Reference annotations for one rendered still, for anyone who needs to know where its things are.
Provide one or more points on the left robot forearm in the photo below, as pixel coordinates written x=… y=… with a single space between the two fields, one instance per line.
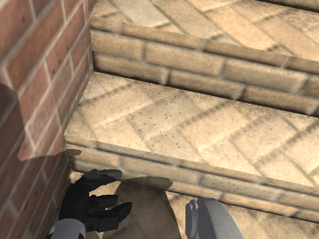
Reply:
x=67 y=228

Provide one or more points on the left robot hand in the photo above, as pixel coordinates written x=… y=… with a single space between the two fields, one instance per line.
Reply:
x=91 y=210

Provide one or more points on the robot right thigh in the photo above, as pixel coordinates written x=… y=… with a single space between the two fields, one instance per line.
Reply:
x=207 y=218

